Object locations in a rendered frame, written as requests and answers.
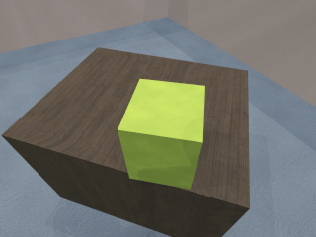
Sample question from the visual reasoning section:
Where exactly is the carton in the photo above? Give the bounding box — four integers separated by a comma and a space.
118, 79, 205, 190

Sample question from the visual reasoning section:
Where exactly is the pedestal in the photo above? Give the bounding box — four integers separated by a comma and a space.
2, 47, 250, 237

